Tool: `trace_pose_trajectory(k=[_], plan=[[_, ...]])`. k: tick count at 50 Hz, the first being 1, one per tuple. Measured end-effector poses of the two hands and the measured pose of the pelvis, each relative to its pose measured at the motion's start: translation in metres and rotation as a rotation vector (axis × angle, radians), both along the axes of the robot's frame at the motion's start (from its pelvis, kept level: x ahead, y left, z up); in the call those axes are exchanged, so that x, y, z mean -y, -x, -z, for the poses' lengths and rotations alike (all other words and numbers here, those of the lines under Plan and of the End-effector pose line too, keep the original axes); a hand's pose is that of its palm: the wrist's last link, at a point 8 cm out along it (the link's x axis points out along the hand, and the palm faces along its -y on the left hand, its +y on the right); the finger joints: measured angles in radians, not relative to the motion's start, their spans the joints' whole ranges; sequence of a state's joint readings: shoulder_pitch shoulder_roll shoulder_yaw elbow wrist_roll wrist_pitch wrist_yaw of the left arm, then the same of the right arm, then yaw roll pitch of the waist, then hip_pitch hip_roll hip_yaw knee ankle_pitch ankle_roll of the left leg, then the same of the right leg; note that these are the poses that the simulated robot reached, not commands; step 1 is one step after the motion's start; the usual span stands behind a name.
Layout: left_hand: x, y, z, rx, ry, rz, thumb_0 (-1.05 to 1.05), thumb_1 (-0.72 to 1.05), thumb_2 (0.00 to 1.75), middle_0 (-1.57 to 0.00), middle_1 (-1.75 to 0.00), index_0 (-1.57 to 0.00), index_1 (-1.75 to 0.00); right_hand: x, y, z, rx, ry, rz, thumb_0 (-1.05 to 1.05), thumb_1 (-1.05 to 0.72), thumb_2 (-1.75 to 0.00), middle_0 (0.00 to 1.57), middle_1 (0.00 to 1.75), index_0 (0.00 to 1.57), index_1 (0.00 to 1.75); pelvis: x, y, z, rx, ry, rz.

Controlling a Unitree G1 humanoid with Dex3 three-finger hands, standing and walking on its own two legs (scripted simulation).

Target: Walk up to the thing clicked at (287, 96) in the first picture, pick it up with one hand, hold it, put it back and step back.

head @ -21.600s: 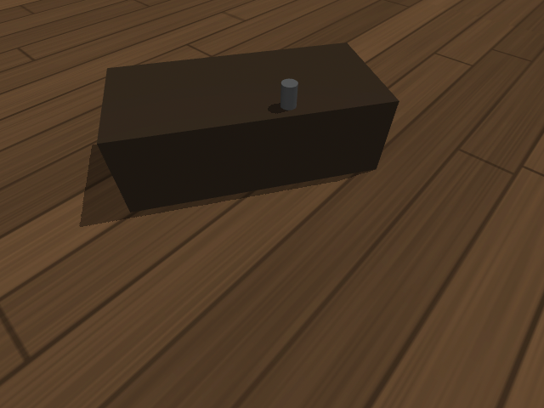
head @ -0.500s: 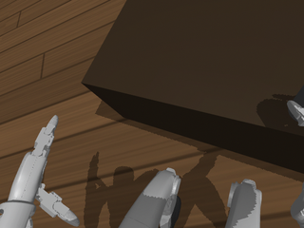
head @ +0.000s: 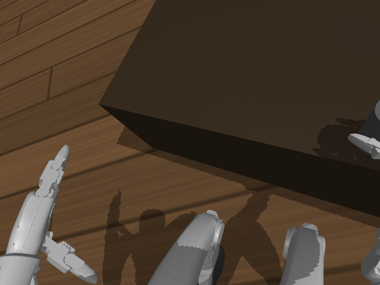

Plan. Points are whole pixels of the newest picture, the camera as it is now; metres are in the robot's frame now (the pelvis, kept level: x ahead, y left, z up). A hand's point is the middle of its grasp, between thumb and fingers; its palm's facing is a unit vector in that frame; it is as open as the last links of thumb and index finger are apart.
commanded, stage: open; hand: right
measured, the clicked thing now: out of the picture +0.48 -0.25 -0.07
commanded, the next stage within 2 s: withdraw in 0.26 s
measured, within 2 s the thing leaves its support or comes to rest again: rests again in 0.74 s
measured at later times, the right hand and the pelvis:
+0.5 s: hand out of the picture +0.48 -0.26 -0.04, palm faces +0.30 +0.95 +0.00, open 11.7 cm; pelvis -0.01 +0.00 -0.01, yaw -1 degrees
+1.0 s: hand out of the picture +0.49 -0.38 +0.06, palm faces +0.42 +0.89 -0.17, open 15.8 cm; pelvis +0.01 -0.01 +0.06, yaw -1 degrees
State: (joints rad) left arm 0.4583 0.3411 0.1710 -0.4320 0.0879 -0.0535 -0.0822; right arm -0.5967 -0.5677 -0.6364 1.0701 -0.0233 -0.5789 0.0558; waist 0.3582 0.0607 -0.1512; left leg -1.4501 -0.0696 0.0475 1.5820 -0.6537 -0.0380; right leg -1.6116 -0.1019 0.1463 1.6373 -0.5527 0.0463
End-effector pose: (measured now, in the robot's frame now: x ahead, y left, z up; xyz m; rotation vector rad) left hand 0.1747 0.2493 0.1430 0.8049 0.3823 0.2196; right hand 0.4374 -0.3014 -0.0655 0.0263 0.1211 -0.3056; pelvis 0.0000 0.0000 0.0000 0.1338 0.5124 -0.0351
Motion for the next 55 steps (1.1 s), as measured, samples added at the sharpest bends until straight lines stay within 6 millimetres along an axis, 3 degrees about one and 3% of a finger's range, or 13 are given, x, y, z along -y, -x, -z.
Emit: trace_pose_trajectory(k=[9, 19, 25, 30, 34, 42, 48, 55], plan=[[0.000, 0.001, 0.001, 0.017, 0.013, 0.003, -0.01, -0.51, 0.05, -0.06, -0.06, -0.07, -0.05, 0.008, -0.008, -0.025, 0.086, 0.028, 0.002, -0.01, 0.33, -0.53, 0.87, 0.74, 0.89, 0.74, 0.001, 0.002, 0.002, 0.000, -0.001, 0.006], [0.005, 0.008, 0.005, 0.027, 0.053, 0.017, -0.01, -0.52, 0.05, -0.06, -0.06, -0.06, -0.05, 0.007, -0.007, -0.024, 0.062, 0.009, 0.004, -0.02, 0.31, -0.40, 0.84, 0.64, 0.85, 0.64, 0.002, 0.006, 0.005, 0.000, 0.008, 0.006], [0.003, 0.009, 0.003, 0.038, 0.039, 0.018, -0.01, -0.52, 0.05, -0.06, -0.06, -0.07, -0.05, 0.008, -0.005, -0.025, 0.075, 0.028, 0.001, -0.01, 0.29, -0.37, 0.74, 0.56, 0.74, 0.56, 0.000, 0.009, 0.008, 0.006, 0.011, 0.003], [0.001, 0.011, 0.000, 0.041, 0.042, 0.010, -0.01, -0.52, 0.04, -0.06, -0.06, -0.07, -0.05, 0.022, -0.006, -0.034, 0.083, 0.043, 0.023, -0.01, 0.24, -0.38, 0.62, 0.50, 0.62, 0.51, -0.003, 0.011, 0.005, 0.013, 0.010, 0.001], [-0.002, 0.017, 0.009, -0.002, 0.082, -0.034, -0.01, -0.51, 0.04, -0.06, -0.06, -0.06, -0.05, 0.043, -0.007, -0.055, 0.101, 0.060, 0.053, -0.01, 0.21, -0.37, 0.54, 0.46, 0.54, 0.47, -0.004, 0.010, -0.002, 0.017, 0.007, 0.000], [0.001, 0.021, 0.030, -0.099, 0.196, -0.096, -0.01, -0.53, 0.04, -0.06, -0.06, -0.06, -0.05, 0.088, -0.015, -0.123, 0.117, 0.087, 0.067, -0.01, 0.22, -0.26, 0.38, 0.32, 0.37, 0.32, 0.002, 0.002, -0.023, 0.031, 0.001, 0.013], [0.007, 0.006, 0.009, -0.093, 0.229, -0.097, -0.01, -0.54, 0.06, -0.08, -0.07, -0.07, -0.07, 0.109, -0.016, -0.141, -0.095, 0.134, 0.105, -0.01, 0.29, -0.16, 0.21, 0.18, 0.21, 0.18, 0.010, -0.005, -0.047, 0.054, 0.004, 0.012], [0.008, 0.000, -0.014, -0.165, 0.261, -0.120, -0.01, -0.41, 0.14, -0.08, -0.08, -0.07, -0.08, 0.138, 0.009, -0.166, -0.231, 0.132, 0.245, -0.01, 0.31, -0.11, 0.11, 0.09, 0.11, 0.10, 0.017, -0.021, -0.083, 0.087, 0.014, 0.019]])
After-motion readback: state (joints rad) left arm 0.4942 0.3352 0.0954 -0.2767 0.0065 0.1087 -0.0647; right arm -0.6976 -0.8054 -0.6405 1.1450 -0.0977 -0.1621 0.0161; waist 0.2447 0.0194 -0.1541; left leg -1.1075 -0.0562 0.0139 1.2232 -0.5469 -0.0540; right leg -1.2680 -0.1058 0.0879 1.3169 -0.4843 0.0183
